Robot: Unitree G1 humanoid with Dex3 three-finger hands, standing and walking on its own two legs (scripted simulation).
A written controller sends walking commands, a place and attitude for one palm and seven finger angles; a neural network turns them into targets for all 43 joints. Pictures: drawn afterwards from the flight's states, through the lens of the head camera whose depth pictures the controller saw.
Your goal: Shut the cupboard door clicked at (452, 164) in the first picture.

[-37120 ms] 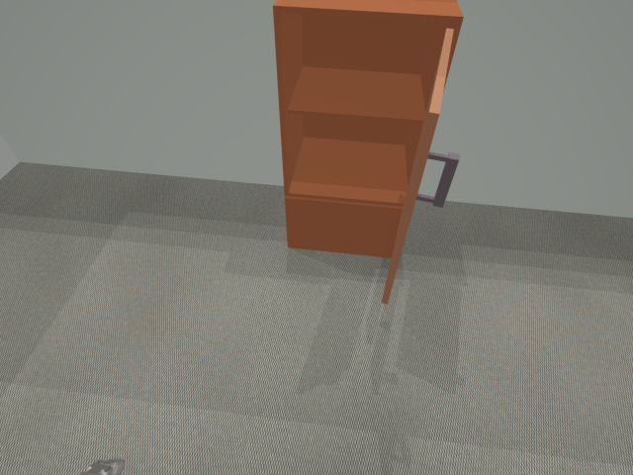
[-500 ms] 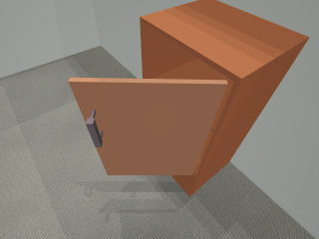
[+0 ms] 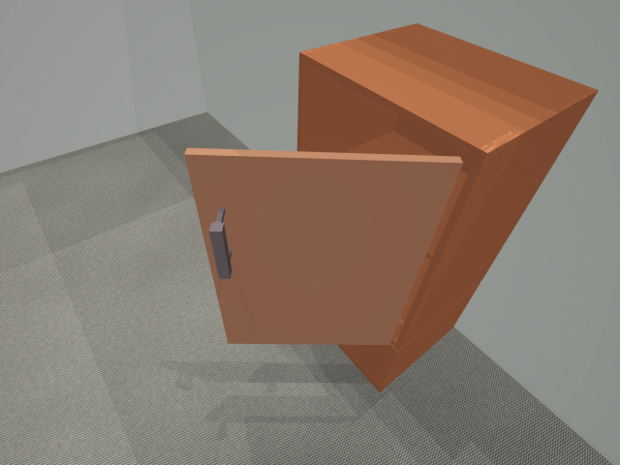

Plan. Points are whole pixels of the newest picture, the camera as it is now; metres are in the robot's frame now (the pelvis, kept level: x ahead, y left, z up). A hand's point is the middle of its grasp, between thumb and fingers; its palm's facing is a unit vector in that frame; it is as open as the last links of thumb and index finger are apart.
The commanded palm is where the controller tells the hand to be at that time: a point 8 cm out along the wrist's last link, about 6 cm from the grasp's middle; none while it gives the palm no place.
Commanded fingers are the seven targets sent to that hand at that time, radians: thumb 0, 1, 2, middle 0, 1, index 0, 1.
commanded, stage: look again from close up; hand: left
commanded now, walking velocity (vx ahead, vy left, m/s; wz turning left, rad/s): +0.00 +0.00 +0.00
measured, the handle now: (223, 243) +0.48 +0.18 -0.02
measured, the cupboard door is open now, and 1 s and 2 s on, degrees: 52 52 52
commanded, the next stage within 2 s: raise the hand and make a fist in 0.02 s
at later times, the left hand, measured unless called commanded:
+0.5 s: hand (173, 462) +0.15 +0.18 -0.06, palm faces +0.02 -1.00 +0.02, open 6.4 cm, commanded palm +0.11 +0.24 -0.06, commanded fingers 0.00 0.90 0.90 -0.55 -0.68 -0.55 -0.68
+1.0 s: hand (173, 426) +0.18 +0.19 -0.05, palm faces +0.08 -1.00 -0.03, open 4.0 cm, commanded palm +0.15 +0.23 -0.04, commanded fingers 0.00 0.90 0.90 -1.01 -1.18 -1.01 -1.18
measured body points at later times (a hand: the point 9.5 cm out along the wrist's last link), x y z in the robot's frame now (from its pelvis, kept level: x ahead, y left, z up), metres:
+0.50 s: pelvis -0.06 -0.01 -0.10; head -0.03 +0.01 +0.34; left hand +0.14 +0.23 -0.06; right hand +0.17 -0.25 -0.13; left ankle +0.04 +0.09 -0.74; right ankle -0.02 -0.13 -0.74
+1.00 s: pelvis -0.01 -0.02 -0.10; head +0.05 -0.01 +0.34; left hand +0.17 +0.24 -0.04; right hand +0.17 -0.24 -0.18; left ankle +0.04 +0.09 -0.74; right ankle -0.02 -0.13 -0.74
